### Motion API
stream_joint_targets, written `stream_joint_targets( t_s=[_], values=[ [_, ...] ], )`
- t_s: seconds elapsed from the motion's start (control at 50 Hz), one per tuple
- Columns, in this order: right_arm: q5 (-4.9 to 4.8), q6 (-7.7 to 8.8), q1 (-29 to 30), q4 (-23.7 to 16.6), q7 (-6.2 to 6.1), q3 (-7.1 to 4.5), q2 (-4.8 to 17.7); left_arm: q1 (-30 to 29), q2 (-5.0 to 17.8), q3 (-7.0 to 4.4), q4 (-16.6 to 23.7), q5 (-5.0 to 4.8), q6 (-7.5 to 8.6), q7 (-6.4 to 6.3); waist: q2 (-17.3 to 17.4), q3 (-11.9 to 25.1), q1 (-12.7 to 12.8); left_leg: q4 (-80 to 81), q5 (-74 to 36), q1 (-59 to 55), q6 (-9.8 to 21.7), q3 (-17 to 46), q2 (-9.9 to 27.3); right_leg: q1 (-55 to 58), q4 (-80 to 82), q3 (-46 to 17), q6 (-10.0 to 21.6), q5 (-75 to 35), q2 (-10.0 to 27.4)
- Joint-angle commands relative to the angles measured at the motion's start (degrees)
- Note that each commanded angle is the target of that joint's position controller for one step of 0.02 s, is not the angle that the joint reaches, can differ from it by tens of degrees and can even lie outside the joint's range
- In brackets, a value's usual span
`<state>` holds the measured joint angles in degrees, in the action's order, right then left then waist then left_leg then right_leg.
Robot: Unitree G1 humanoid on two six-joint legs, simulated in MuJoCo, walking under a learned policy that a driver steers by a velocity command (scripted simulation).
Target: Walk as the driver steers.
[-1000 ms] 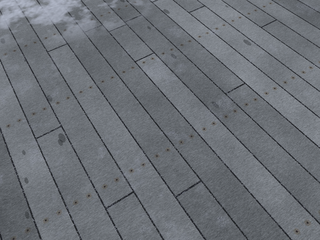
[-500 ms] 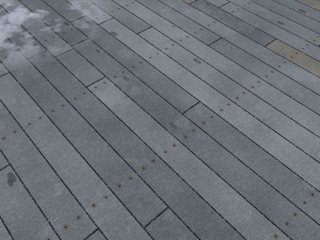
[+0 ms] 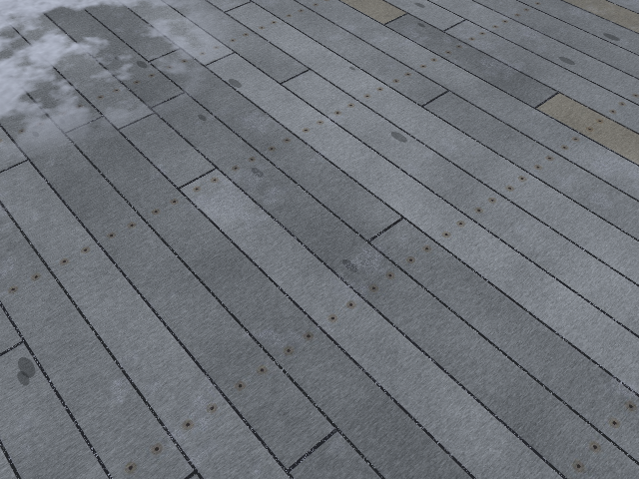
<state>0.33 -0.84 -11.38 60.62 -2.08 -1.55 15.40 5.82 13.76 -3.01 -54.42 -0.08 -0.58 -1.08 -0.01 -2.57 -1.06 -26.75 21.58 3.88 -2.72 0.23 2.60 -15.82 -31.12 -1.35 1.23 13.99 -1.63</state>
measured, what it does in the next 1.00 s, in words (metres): walks ahead: left foot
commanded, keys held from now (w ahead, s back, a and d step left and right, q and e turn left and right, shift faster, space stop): no key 0.16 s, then w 0.32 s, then w+q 0.52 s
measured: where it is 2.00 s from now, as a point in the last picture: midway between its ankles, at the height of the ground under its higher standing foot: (209, 368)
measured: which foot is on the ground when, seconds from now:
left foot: down 0.00-0.44, up 0.46-0.88, down 0.90-1.00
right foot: down 0.00-0.92, up 0.94-1.00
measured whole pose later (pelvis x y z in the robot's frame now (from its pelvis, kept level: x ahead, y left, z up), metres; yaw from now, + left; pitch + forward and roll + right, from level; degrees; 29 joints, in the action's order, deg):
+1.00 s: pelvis +0.28 +0.08 -0.01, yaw +15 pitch +0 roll -1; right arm -0.9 3.8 -7.4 45.7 2.6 -4.1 15.5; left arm 15.1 15.5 -2.0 -55.3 -1.3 6.7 -0.3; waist -0.1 -4.1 0.6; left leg -35.5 10.1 26.0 5.8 -2.2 -3.9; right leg -15.2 -70.1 -1.2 0.8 24.2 2.7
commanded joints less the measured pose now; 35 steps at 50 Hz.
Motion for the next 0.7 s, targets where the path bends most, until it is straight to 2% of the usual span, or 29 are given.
stream_joint_targets(
  t_s=[0.02, 0.16, 0.18, 0.22, 0.26, 0.3, 0.34, 0.36, 0.38, 0.4, 0.42, 0.44, 0.46, 0.48, 0.5, 0.52, 0.54, 0.56, 0.58, 0.62, 0.66, 0.7],
  values=[
    [0.06, 0.63, -2.8, -0.8, -0.24, -0.78, 5.8, -2.2, 6.8, -1.3, 1.6, -0.03, 0.44, -0.41, -0.7, 2.5, -0.1, 4.2, -8.4, 8.0, 0.9, -0.8, -0.1, 7.8, 4.5, -4.1, 2.7, -13.9, 4.0],
    [0.14, 1.3, -5.4, 0.1, -0.27, -0.05, 4.6, -2.1, 6.4, -1.04, -1.3, -0.08, 0.0, -0.59, -0.5, 1.1, 0.4, 4.6, -6.2, 10.2, 1.1, -0.8, -0.2, 7.5, 4.9, -3.3, 2.0, -10.0, 3.2],
    [0.05, 1.3, -6.8, 0.6, -0.32, 0.08, 4.2, -1.2, 6.1, -0.98, -2.1, -0.13, -0.12, -0.63, -0.5, 2.0, 0.4, 4.7, -1.1, 10.1, 1.5, -1.3, -0.7, 7.6, 5.2, -2.8, 1.9, -2.9, 2.6],
    [-0.43, 1.23, -6.7, 0.0, -0.61, -0.11, 4.9, -0.4, 6.8, -1.33, -2.9, -0.6, -0.24, -0.66, 0.7, -0.5, 0.8, 4.2, 11.3, 12.6, 3.7, -0.4, -0.7, 3.7, 4.4, -1.4, 2.3, 17.0, 0.8],
    [-0.68, 1.77, -7.8, -1.0, -0.83, -0.18, 5.0, -1.2, 6.6, -1.34, -2.7, -0.6, 0.64, -0.43, 0.9, -4.3, 0.2, 5.3, 19.4, 14.9, 6.2, 2.4, 0.8, -1.4, 3.8, -1.6, 2.7, 24.5, 0.7],
    [-1.21, 2.91, -11.2, -0.7, -0.72, -0.56, 6.1, -2.2, 5.3, -1.2, -2.4, -0.96, 2.38, 0.18, 3.6, -6.3, -0.8, 8.5, 22.8, 13.3, 9.1, 8.6, 4.5, -5.2, -0.3, -0.1, 2.1, 21.0, 0.1],
    [-1.78, 3.85, -13.3, -0.4, -0.47, -1.73, 9.5, -4.8, 3.5, -0.88, -1.2, -1.53, 4.25, 1.11, 10.5, -8.5, -1.4, 15.7, 24.4, 8.9, 13.4, 20.2, 13.0, -11.1, -9.7, 4.8, 1.0, 10.0, -0.9],
    [-1.88, 4.22, -12.1, -0.8, -0.3, -1.94, 9.8, -4.9, 3.3, -0.79, -0.9, -1.67, 4.99, 1.46, 11.2, -10.0, -0.7, 16.4, 20.9, 9.5, 14.6, 22.9, 15.7, -11.7, -10.7, 3.8, 1.7, 8.4, 0.8],
    [-1.9, 4.49, -10.7, -1.5, -0.06, -1.8, 8.8, -3.3, 3.4, -0.83, -1.2, -1.9, 5.58, 1.76, 10.7, -10.1, 0.8, 14.9, 15.5, 9.6, 13.9, 21.1, 15.1, -9.7, -7.5, 3.9, 2.5, 9.0, 1.3],
    [-1.92, 4.53, -9.0, -2.2, 0.27, -1.65, 7.9, 0.5, 3.5, -1.05, -2.6, -2.17, 5.93, 1.92, 10.2, -9.2, 2.9, 12.0, 10.3, 11.1, 12.0, 16.9, 12.6, -3.4, -1.7, 4.7, 3.0, 8.9, 0.6],
    [-1.75, 4.58, -7.0, -3.3, 0.53, -1.55, 7.5, 6.9, 4.8, -1.82, -5.0, -2.26, 6.03, 1.93, 8.8, -6.6, 5.5, 6.9, 2.4, 14.5, 10.0, 12.3, 9.1, 6.7, 2.1, 3.9, 3.5, 6.1, -0.3],
    [-1.79, 5.13, -4.4, -5.2, 0.62, -1.06, 5.8, 14.4, 9.5, -3.44, -7.3, -2.0, 6.27, 1.88, 0.5, -3.4, 8.3, -7.3, -10.1, 21.1, 6.6, 4.4, 2.8, 16.3, 7.4, -7.5, 6.8, 6.9, 4.7],
    [-1.44, 6.12, -4.4, -7.6, 0.25, -0.48, 3.2, 22.7, 15.6, -5.01, -9.0, -2.08, 6.34, 2.34, -14.5, 2.4, 10.1, -28.3, -4.6, 31.1, 2.5, -2.5, -4.0, 27.0, 15.7, -30.2, 14.3, 9.2, 16.3],
    [-2.33, 7.13, -2.7, -8.8, 0.26, -0.8, 4.0, 22.2, 11.3, -3.19, -8.7, -0.92, 6.98, 2.7, -12.5, 3.5, 8.9, -41.5, 9.5, 37.9, 3.1, 4.2, -4.3, 28.0, 20.4, -41.4, 17.0, 7.5, 22.6],
    [-3.88, 7.65, -3.3, -8.7, 0.85, -1.11, 4.3, 17.8, 8.0, -1.96, -7.6, -0.5, 7.54, 2.59, -7.6, -0.1, 6.3, -47.0, 7.5, 41.4, 5.2, 7.4, -1.3, 25.6, 19.2, -34.9, 15.5, 5.3, 22.9],
    [-4.19, 7.83, -3.7, -8.2, 1.31, -1.06, 3.6, 15.1, 6.0, -1.28, -6.4, -0.35, 7.77, 2.51, -4.9, -0.8, 5.0, -46.9, 2.8, 41.6, 6.9, 7.7, 0.9, 23.5, 19.4, -27.3, 13.4, 3.8, 20.6],
    [-3.81, 7.74, -3.1, -8.1, 1.57, -1.48, 3.5, 13.5, 5.0, -0.7, -6.0, -0.35, 7.71, 2.48, -3.2, -2.9, 4.0, -43.7, -1.4, 42.1, 7.5, 7.6, 2.6, 21.4, 20.3, -20.7, 11.5, 0.0, 18.9],
    [-3.18, 7.28, -2.5, -8.2, 1.8, -2.13, 4.2, 13.0, 3.6, -0.08, -6.0, -0.09, 7.5, 2.26, -3.8, -2.9, 3.3, -40.5, -4.5, 40.1, 7.6, 7.0, 3.8, 19.7, 21.1, -14.6, 9.4, -3.8, 16.7],
    [-2.96, 6.7, -3.0, -8.1, 2.24, -2.28, 3.6, 13.4, 3.2, 0.18, -6.2, 0.16, 7.13, 1.94, -4.9, -2.5, 2.9, -38.3, -6.4, 38.1, 7.2, 6.1, 4.1, 18.5, 21.8, -10.4, 8.3, -6.4, 15.2],
    [-2.58, 5.65, -2.0, -8.8, 2.83, -2.07, 1.7, 14.7, 4.8, 0.1, -6.4, 0.55, 6.85, 1.09, -4.0, -2.7, 2.7, -34.9, -9.6, 37.9, 5.6, 4.5, 4.0, 16.7, 23.4, -5.6, 8.4, -10.5, 14.7],
    [-2.23, 5.18, 2.5, -11.3, 2.9, -1.53, 0.5, 14.0, 7.0, -0.2, -6.0, 0.84, 6.74, 0.33, -2.6, -4.2, 2.9, -28.1, -12.9, 38.6, 4.0, 3.6, 4.1, 14.1, 25.3, -2.4, 8.8, -11.9, 15.2],
    [-1.92, 5.15, 6.9, -13.6, 3.22, -0.91, -0.1, 13.1, 8.3, -0.41, -5.2, 0.78, 6.72, -0.19, -3.1, -4.9, 3.5, -20.2, -18.2, 36.0, 3.5, 1.3, 3.8, 11.4, 26.5, 1.7, 8.3, -12.9, 14.5]
  ],
)
Keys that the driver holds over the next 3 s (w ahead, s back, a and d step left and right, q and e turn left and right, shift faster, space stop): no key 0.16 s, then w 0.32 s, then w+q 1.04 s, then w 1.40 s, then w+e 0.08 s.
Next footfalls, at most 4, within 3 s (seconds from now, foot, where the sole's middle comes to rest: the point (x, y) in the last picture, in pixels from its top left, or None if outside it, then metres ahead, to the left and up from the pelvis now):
0.90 left None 0.40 0.17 -0.77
1.42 right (286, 373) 0.74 0.10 -0.77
1.92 left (127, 350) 0.81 0.47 -0.77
2.48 right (150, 230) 1.19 0.48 -0.77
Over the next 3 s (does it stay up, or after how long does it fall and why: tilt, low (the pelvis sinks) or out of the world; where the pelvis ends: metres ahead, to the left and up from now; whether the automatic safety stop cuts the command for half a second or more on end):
stays up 1.20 0.66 -0.01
